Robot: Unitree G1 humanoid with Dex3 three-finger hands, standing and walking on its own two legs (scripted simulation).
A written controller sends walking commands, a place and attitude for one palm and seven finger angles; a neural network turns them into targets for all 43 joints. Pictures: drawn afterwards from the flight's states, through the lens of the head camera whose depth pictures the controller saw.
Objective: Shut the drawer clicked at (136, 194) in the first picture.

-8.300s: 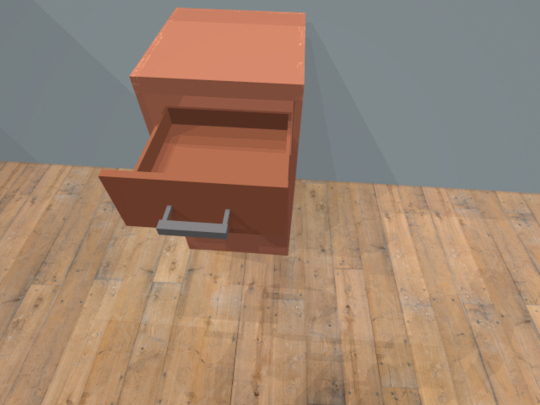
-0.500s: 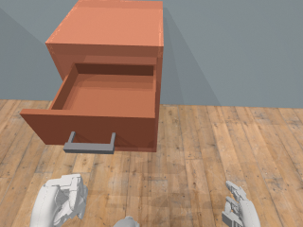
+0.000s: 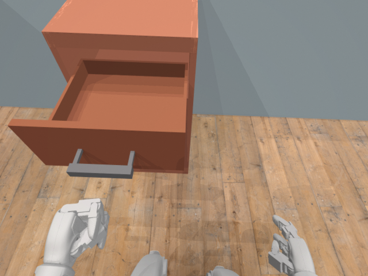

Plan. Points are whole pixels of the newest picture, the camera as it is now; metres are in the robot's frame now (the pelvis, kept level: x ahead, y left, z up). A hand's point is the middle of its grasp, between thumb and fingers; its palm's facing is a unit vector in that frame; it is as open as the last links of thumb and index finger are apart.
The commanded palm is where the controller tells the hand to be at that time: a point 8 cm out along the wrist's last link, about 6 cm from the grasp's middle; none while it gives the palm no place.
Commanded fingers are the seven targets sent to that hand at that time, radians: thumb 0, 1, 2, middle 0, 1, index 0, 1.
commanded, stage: bring the fist close to the handle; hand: left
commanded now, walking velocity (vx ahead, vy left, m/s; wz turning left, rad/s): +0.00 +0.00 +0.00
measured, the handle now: (103, 162) +0.37 +0.22 +0.00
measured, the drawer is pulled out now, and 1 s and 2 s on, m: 0.30 0.30 0.23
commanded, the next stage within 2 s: push the drawer shut in 0.94 s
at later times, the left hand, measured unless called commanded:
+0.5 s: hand (112, 212) +0.25 +0.17 +0.00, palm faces -0.02 -1.00 -0.02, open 3.3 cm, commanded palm +0.24 +0.22 +0.00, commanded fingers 0.00 0.90 0.90 -1.40 -1.60 -1.40 -1.60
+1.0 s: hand (115, 211) +0.25 +0.16 +0.00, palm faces -0.03 -1.00 -0.02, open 3.3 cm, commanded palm +0.24 +0.22 +0.00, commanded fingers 0.00 0.90 0.90 -1.40 -1.60 -1.40 -1.60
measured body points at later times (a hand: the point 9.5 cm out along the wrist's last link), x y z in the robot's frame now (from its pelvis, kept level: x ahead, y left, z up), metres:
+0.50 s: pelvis -0.01 +0.01 -0.03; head +0.08 +0.02 +0.41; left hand +0.25 +0.22 +0.00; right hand +0.17 -0.24 -0.11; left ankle +0.04 +0.10 -0.65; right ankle -0.02 -0.09 -0.65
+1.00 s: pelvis -0.01 +0.02 -0.03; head +0.09 +0.03 +0.41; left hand +0.25 +0.22 +0.00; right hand +0.17 -0.22 -0.12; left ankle +0.04 +0.10 -0.65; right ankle -0.02 -0.09 -0.65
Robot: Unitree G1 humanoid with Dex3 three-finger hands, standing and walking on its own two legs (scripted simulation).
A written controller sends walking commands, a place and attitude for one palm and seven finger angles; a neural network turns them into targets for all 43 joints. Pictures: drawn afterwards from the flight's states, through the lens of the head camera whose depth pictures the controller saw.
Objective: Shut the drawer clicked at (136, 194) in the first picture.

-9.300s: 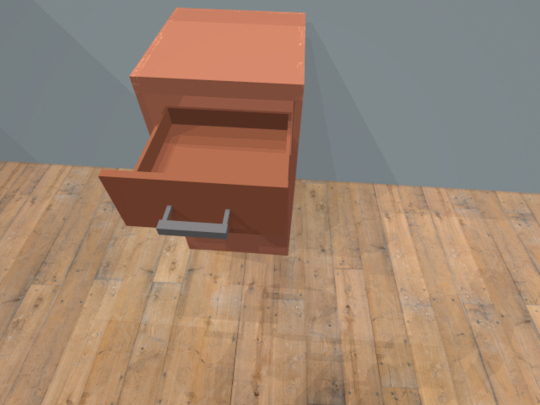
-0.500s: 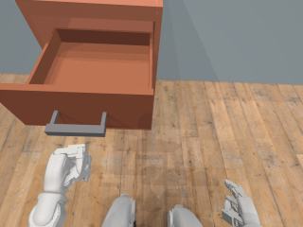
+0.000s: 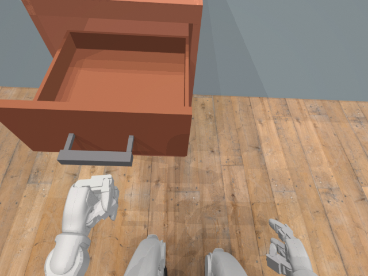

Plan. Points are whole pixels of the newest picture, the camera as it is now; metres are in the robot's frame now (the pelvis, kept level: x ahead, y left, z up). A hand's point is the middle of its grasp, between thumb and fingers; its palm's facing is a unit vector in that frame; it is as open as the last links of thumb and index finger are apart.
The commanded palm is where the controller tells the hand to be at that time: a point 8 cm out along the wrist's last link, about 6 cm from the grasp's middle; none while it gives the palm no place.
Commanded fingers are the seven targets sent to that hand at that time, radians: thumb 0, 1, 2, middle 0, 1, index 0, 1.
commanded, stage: push the drawer shut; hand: left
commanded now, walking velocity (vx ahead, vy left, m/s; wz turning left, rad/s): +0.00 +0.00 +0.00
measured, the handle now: (98, 148) +0.37 +0.21 +0.03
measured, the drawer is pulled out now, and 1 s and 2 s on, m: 0.30 0.23 0.11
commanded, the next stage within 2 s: none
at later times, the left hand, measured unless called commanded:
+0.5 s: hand (120, 182) +0.30 +0.15 +0.02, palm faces +0.00 -1.00 -0.04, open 3.0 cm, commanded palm +0.29 +0.21 +0.03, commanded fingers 0.00 0.90 0.90 -1.40 -1.60 -1.40 -1.60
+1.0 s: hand (123, 154) +0.36 +0.16 +0.02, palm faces +0.01 -1.00 -0.05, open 2.9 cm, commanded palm +0.36 +0.21 +0.03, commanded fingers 0.00 0.90 0.90 -1.40 -1.60 -1.40 -1.60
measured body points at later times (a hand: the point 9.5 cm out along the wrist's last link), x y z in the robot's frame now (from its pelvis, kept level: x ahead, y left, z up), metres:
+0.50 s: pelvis +0.00 -0.01 +0.00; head +0.09 +0.01 +0.44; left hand +0.29 +0.20 +0.03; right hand +0.16 -0.25 -0.10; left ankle +0.04 +0.09 -0.62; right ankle -0.01 -0.11 -0.62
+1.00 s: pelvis -0.01 -0.01 +0.00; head +0.09 +0.01 +0.44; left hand +0.35 +0.21 +0.03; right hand +0.12 -0.26 -0.11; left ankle +0.04 +0.09 -0.62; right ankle -0.01 -0.11 -0.62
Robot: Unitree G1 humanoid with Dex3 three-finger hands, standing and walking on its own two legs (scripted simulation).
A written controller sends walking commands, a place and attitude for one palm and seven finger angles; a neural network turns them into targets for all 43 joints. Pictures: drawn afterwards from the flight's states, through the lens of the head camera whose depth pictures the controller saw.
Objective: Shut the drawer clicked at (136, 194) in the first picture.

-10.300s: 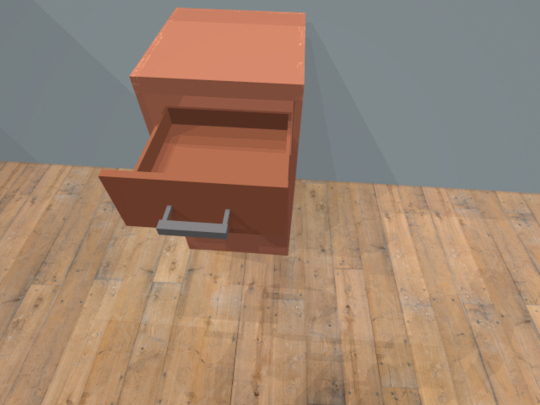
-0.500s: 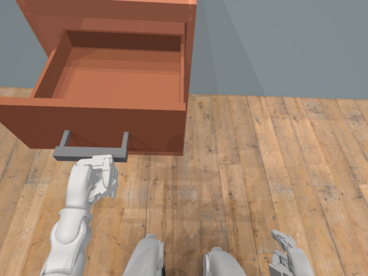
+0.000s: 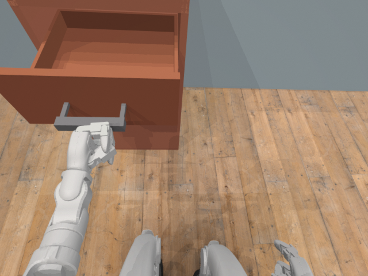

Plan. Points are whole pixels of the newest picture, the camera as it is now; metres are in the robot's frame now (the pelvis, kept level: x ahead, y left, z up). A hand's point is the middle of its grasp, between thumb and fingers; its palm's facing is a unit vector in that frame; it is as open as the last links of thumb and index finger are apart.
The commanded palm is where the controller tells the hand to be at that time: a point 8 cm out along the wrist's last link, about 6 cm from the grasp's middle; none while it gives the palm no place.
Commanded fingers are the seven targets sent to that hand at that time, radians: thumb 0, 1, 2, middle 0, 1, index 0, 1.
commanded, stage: push the drawer shut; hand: left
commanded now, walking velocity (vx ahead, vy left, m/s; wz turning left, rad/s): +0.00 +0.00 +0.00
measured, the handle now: (93, 115) +0.45 +0.22 +0.03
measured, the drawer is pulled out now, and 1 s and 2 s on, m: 0.23 0.11 0.00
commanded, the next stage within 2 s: none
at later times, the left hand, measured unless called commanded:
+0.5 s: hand (114, 121) +0.44 +0.17 +0.02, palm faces +0.02 -1.00 -0.04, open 2.9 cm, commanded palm +0.43 +0.22 +0.03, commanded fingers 0.00 0.90 0.90 -1.40 -1.60 -1.40 -1.60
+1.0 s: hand (116, 103) +0.49 +0.18 +0.03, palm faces +0.03 -1.00 -0.04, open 3.0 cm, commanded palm +0.49 +0.22 +0.03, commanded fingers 0.00 0.90 0.90 -1.40 -1.60 -1.40 -1.60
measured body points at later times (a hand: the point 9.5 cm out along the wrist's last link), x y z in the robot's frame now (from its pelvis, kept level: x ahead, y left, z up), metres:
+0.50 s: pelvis +0.00 +0.01 +0.00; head +0.13 +0.03 +0.43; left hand +0.44 +0.23 +0.03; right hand +0.08 -0.25 -0.12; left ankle +0.06 +0.10 -0.62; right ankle +0.01 -0.10 -0.62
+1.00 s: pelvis +0.00 +0.01 -0.01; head +0.14 +0.04 +0.42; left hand +0.49 +0.23 +0.03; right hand +0.04 -0.26 -0.12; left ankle +0.06 +0.10 -0.62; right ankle +0.01 -0.10 -0.62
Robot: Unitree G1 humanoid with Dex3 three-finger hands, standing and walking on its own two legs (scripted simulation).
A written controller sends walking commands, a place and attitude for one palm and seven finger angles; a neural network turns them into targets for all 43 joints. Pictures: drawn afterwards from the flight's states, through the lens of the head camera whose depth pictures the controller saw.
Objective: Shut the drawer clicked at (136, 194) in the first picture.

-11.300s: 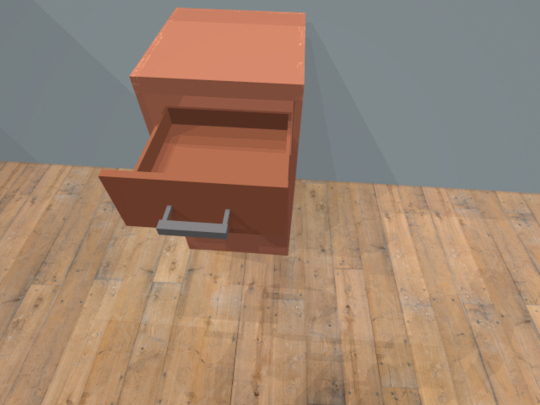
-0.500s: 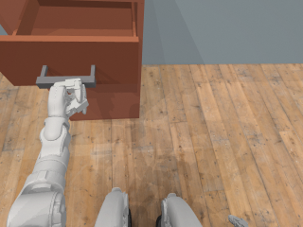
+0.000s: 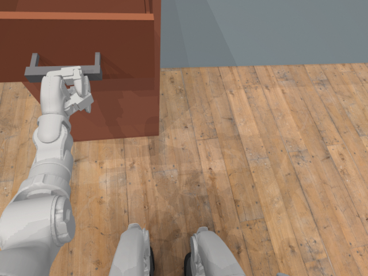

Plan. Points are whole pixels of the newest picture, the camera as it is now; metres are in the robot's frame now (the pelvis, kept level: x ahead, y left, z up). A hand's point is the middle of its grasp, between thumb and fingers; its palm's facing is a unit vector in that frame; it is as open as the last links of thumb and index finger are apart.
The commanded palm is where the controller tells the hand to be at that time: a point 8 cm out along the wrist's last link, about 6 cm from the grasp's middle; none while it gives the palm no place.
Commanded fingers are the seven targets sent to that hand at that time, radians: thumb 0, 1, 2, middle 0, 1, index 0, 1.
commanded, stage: push the drawer shut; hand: left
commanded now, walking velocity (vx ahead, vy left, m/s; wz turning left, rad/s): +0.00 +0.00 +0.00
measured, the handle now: (66, 65) +0.56 +0.24 +0.04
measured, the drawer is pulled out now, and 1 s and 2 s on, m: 0.11 0.00 0.00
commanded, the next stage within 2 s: pull the fist back off the drawer in 1.22 s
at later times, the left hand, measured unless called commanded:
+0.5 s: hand (89, 70) +0.55 +0.19 +0.04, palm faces +0.07 -1.00 -0.03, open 3.1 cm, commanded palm +0.55 +0.21 +0.04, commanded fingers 0.00 0.90 0.90 -1.40 -1.60 -1.40 -1.60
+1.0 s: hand (87, 53) +0.60 +0.19 +0.04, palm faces +0.06 -1.00 -0.03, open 3.2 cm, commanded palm +0.61 +0.20 +0.04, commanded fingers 0.00 0.90 0.90 -1.40 -1.60 -1.40 -1.60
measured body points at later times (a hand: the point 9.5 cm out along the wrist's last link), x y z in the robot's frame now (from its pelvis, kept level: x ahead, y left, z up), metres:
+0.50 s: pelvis +0.00 +0.00 -0.01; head +0.17 +0.04 +0.40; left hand +0.54 +0.24 +0.04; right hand -0.01 -0.26 -0.11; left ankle +0.06 +0.09 -0.61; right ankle +0.01 -0.11 -0.61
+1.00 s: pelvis +0.00 +0.00 -0.02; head +0.21 +0.05 +0.37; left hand +0.59 +0.25 +0.04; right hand -0.04 -0.25 -0.11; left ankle +0.06 +0.09 -0.61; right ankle +0.01 -0.11 -0.61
